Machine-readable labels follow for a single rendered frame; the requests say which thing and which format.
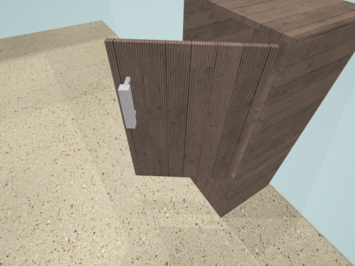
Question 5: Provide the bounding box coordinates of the handle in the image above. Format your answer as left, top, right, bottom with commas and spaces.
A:
118, 76, 136, 129

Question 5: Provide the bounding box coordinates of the cupboard door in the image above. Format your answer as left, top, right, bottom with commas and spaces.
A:
104, 38, 280, 179

